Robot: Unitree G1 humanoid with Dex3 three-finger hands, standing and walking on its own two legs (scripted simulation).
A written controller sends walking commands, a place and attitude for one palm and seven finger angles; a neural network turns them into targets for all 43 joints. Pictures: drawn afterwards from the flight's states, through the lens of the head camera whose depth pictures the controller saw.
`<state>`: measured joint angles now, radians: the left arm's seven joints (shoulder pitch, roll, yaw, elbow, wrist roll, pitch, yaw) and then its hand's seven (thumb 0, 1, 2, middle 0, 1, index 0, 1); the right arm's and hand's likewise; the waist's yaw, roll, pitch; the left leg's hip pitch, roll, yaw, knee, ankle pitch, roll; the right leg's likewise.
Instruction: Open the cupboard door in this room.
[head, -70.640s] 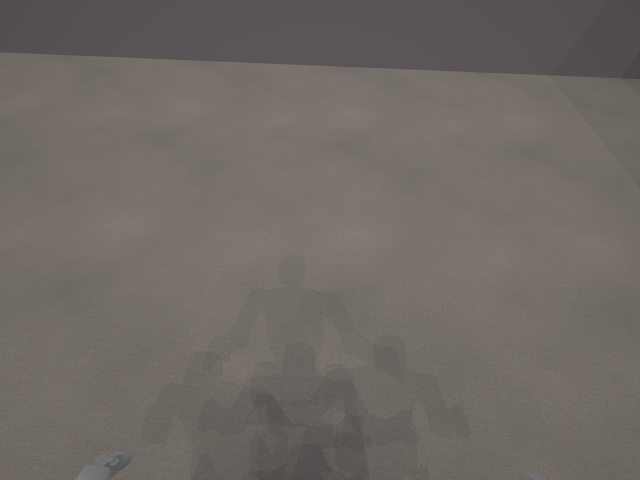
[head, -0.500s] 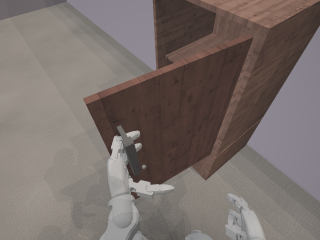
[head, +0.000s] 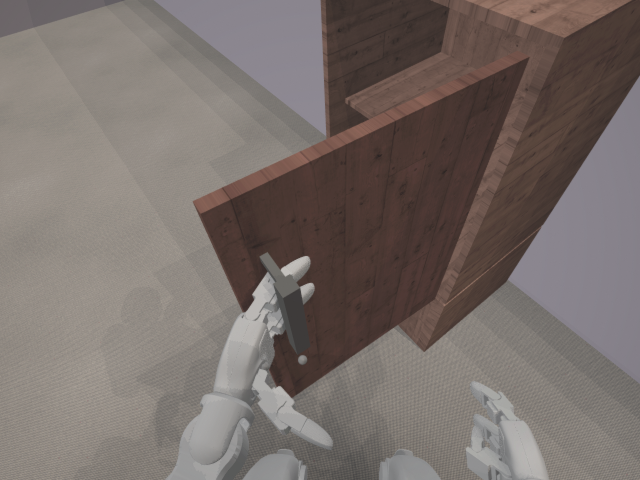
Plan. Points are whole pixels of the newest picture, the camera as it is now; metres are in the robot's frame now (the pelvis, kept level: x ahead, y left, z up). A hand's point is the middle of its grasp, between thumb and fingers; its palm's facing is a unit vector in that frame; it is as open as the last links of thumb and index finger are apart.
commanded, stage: slide the hand sideways off the handle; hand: left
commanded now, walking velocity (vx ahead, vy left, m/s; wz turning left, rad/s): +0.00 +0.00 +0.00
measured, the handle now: (285, 306) +0.31 +0.06 +0.06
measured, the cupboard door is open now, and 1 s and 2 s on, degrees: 87 85 85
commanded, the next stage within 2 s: draw the hand back to the body in 0.96 s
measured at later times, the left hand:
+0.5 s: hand (273, 375) +0.22 +0.07 +0.06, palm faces -0.15 -0.99 +0.00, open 15.9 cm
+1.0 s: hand (206, 410) +0.19 +0.13 +0.06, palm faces -0.09 -1.00 -0.02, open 16.2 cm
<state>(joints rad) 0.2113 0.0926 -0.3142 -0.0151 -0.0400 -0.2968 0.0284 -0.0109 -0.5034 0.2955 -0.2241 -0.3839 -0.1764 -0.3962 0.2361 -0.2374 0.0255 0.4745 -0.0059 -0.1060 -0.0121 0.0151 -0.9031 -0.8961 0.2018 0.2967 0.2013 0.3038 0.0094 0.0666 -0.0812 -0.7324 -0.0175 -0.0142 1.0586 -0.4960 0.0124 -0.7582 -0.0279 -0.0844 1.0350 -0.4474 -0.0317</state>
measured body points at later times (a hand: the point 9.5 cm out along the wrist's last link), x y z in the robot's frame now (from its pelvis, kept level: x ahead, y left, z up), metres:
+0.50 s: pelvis +0.02 +0.00 +0.00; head +0.07 -0.01 +0.44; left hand +0.23 +0.12 +0.07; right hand +0.20 -0.22 -0.08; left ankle +0.02 +0.11 -0.67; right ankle +0.04 -0.10 -0.67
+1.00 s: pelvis +0.01 +0.00 -0.02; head +0.06 -0.01 +0.43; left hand +0.19 +0.18 +0.06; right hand +0.21 -0.23 -0.08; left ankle +0.02 +0.11 -0.67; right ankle +0.04 -0.10 -0.67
